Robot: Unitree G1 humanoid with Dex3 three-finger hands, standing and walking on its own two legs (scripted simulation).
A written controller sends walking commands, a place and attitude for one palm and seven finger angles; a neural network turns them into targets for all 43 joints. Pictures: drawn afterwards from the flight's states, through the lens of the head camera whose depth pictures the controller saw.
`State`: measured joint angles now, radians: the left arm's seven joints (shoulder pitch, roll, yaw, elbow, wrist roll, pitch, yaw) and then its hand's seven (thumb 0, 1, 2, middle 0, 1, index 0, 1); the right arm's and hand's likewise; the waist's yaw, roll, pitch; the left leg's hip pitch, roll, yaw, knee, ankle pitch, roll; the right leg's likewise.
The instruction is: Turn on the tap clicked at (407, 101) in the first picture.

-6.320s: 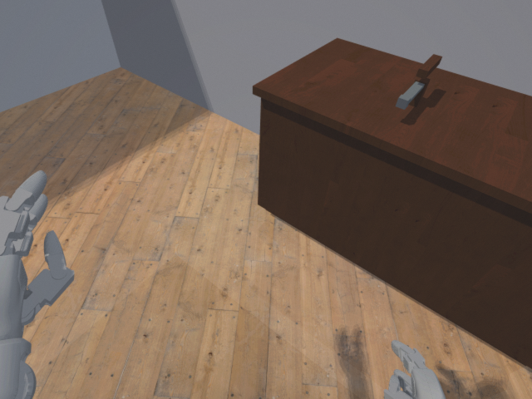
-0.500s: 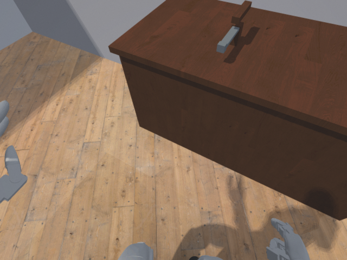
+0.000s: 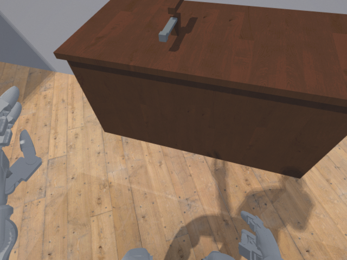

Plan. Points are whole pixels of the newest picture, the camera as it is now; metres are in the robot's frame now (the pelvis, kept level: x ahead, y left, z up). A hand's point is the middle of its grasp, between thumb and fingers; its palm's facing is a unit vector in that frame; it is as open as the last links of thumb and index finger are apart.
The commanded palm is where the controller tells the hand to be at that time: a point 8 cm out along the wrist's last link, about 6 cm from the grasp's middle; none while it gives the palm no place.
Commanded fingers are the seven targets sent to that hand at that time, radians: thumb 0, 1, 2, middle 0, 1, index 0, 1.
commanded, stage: turn to face it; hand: left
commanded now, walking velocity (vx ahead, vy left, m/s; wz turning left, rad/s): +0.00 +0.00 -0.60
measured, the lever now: (163, 36) +0.84 +0.13 +0.04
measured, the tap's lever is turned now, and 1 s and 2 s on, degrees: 0 0 0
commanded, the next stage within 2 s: take the last steps up to it in 0.80 s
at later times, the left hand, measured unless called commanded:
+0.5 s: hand (88, 160) +0.23 +0.15 +0.19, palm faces +0.14 -0.90 -0.42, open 7.4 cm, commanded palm +0.20 +0.20 +0.20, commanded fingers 0.00 0.90 0.90 -0.20 -0.30 -0.20 -0.30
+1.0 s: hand (129, 176) +0.21 +0.09 +0.18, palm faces -0.04 -0.90 -0.43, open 7.4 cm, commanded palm +0.18 +0.14 +0.20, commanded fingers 0.00 0.90 0.90 -0.20 -0.30 -0.20 -0.30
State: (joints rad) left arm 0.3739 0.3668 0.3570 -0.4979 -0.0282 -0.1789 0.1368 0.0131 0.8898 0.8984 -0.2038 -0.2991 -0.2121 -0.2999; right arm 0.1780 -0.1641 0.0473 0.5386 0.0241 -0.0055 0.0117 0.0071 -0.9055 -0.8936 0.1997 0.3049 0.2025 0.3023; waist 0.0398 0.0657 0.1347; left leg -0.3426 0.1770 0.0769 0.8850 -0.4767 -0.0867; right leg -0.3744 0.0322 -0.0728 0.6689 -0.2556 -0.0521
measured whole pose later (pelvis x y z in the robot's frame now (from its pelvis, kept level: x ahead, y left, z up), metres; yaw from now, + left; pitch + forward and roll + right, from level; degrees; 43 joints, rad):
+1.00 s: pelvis -0.09 -0.02 +0.01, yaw -29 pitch +0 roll +0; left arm 0.50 0.38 0.38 -0.53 -0.02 -0.20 0.16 0.01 0.89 0.90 -0.21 -0.30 -0.22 -0.30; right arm 0.21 -0.25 -0.03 0.58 0.01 0.00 -0.07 0.01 -0.91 -0.89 0.19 0.30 0.19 0.30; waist -0.01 -0.04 0.04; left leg -0.25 0.04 0.09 0.56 -0.30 0.00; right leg -0.40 0.03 0.00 0.68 -0.34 -0.01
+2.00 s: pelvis +0.07 -0.01 +0.02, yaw -27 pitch +1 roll +3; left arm 0.52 0.35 0.37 -0.55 0.00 -0.27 0.16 0.01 0.89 0.90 -0.21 -0.30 -0.22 -0.30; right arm 0.20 -0.26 -0.05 0.62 0.00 -0.05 -0.05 0.01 -0.91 -0.89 0.19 0.30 0.20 0.30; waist 0.01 -0.03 0.10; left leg -0.44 0.09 0.12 0.65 -0.25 -0.01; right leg -0.18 -0.15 -0.14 0.53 -0.35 0.03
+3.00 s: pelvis +0.25 -0.02 +0.01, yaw -30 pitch -1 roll +0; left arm 0.48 0.38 0.36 -0.53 -0.04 -0.18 0.13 0.01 0.89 0.90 -0.21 -0.30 -0.21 -0.30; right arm 0.19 -0.15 0.06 0.58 0.01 -0.08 -0.03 0.01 -0.91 -0.89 0.20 0.30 0.20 0.30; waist 0.01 0.05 0.08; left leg -0.31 0.11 0.12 0.58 -0.25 -0.03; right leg -0.27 0.02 -0.13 0.54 -0.24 -0.06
